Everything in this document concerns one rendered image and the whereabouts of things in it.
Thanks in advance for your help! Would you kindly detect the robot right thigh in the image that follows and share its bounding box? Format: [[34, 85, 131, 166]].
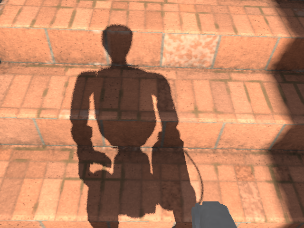
[[191, 201, 237, 228]]

